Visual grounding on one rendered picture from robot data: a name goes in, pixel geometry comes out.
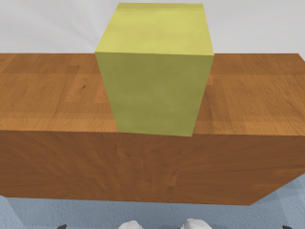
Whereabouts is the right robot thigh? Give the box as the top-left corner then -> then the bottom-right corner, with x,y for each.
180,219 -> 213,229

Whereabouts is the carton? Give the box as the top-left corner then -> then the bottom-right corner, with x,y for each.
94,2 -> 214,136

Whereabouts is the pedestal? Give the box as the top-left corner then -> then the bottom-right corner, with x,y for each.
0,52 -> 305,206

